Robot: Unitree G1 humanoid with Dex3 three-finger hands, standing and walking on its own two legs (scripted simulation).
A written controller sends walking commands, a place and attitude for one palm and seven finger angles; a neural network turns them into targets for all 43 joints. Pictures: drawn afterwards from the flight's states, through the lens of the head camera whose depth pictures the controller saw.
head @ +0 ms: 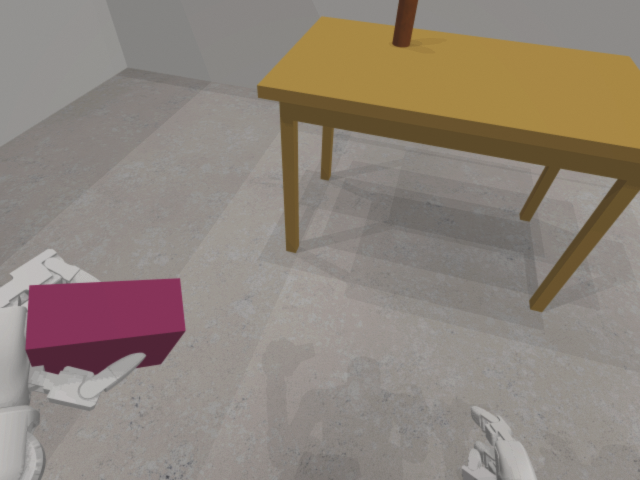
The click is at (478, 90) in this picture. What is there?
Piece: table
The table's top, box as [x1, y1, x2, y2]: [257, 16, 639, 162]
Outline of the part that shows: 257,85 258,97 639,162 639,70 629,56 414,28 412,30 410,45 407,47 397,47 391,43 394,26 321,16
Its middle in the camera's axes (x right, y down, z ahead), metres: +0.46 -0.53 +1.26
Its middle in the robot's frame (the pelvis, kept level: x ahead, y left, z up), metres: +1.32 -0.38 -0.04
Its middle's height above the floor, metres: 0.73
